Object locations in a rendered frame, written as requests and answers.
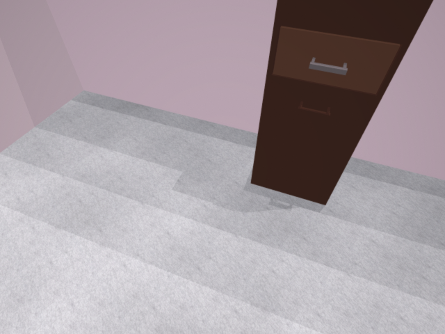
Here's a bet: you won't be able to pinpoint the cabinet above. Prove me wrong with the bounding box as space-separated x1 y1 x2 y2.
251 0 433 205

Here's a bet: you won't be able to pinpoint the handle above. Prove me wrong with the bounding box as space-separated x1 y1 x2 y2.
297 106 330 119
309 57 348 75

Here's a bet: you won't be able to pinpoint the drawer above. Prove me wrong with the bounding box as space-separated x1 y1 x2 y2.
273 26 400 94

